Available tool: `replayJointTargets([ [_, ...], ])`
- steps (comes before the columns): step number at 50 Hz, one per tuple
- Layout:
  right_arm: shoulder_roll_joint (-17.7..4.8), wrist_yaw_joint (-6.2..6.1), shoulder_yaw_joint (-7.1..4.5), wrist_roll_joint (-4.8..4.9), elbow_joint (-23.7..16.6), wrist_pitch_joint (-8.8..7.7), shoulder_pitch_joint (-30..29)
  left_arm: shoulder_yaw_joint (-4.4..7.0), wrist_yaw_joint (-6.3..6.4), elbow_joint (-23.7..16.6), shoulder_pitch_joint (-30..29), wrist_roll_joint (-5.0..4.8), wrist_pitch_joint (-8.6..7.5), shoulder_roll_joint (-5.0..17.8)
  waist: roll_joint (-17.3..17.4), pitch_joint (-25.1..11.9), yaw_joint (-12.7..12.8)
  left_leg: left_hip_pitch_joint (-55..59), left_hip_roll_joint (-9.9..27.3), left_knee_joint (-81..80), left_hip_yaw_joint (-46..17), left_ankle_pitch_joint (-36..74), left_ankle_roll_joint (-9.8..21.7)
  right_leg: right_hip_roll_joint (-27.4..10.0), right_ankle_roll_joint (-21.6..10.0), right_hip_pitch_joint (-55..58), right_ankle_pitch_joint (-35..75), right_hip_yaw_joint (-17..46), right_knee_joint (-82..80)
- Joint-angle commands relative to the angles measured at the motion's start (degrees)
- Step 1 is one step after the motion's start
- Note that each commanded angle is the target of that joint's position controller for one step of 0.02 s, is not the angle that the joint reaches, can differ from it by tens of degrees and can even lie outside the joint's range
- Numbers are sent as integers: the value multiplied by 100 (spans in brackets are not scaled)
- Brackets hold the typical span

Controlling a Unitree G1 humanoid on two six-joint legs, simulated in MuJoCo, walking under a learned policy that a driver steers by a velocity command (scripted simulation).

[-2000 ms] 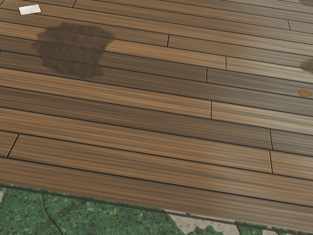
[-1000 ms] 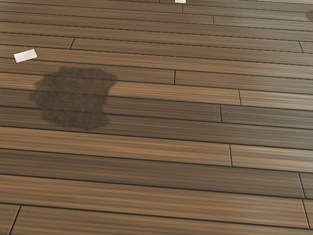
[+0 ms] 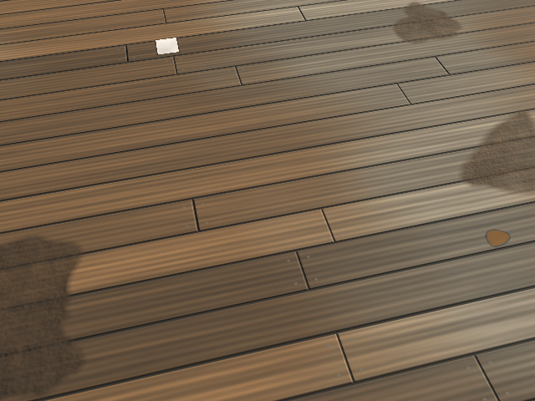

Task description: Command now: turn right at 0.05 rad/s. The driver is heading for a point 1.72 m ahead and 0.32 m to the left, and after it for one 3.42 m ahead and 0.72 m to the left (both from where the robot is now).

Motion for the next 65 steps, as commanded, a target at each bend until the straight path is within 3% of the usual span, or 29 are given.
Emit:
replayJointTargets([
  [1, -603, -62, -185, 24, -336, -93, -200, 114, 20, -289, -150, 24, -212, 559, -358, -130, -88, 790, 213, -256, -203, 47, 111, -275, -301, -746, -21, 327, -936],
  [5, -599, -114, -220, 65, -186, -69, -72, 95, 41, -144, 91, -31, -332, 540, -256, -217, -46, 924, 218, -125, -201, 740, 135, -223, -231, -554, 582, 254, -772],
  [14, -634, -182, -287, 100, 246, 26, 24, 57, 69, 115, 274, -60, -343, 438, -62, -168, -3, 1038, 228, -107, -218, 1139, 45, -149, -256, -334, 1081, 159, -736],
  [28, -638, -293, -329, 124, 1049, 127, 77, 34, 71, 693, 357, -72, -362, 338, -62, -39, -15, 1167, 226, -268, -208, 1095, -6, -71, -257, -180, 1212, 22, -953],
  [45, -545, -331, -272, 133, 1749, 160, 228, -53, 97, 1265, 673, -74, -364, 225, -39, 159, -22, 1119, 185, -473, -169, 780, -16, -13, -251, -223, 853, -79, -1186],
  [65, -422, -338, -165, 146, 2048, 168, 471, -141, 105, 1546, 1079, -90, -364, 74, -18, 245, -10, 1012, 154, -516, -163, 680, 6, 24, -240, -263, 764, -172, -1220],
])
Keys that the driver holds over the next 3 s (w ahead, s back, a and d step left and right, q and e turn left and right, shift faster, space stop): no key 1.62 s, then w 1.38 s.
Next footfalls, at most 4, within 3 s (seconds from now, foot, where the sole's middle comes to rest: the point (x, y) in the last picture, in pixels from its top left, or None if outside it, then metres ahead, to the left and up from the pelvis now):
2.34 right None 0.48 -0.12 -0.77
2.90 left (239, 295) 0.79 0.12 -0.77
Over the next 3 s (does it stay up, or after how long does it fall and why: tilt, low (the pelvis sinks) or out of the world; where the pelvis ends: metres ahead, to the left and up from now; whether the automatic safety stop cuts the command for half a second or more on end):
stays up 0.67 0.03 0.00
